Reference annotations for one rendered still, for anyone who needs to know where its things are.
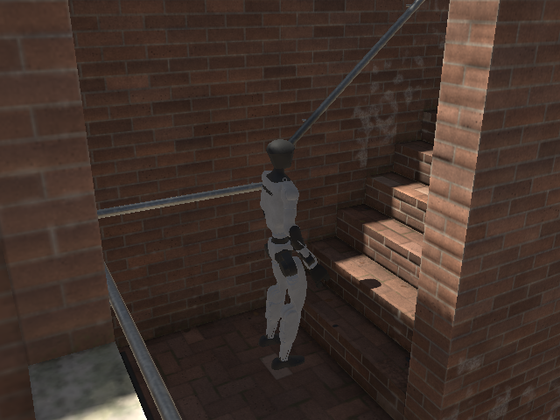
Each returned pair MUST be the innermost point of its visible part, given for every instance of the stairs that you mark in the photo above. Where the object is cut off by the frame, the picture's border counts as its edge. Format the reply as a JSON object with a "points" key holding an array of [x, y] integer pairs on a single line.
{"points": [[363, 316]]}

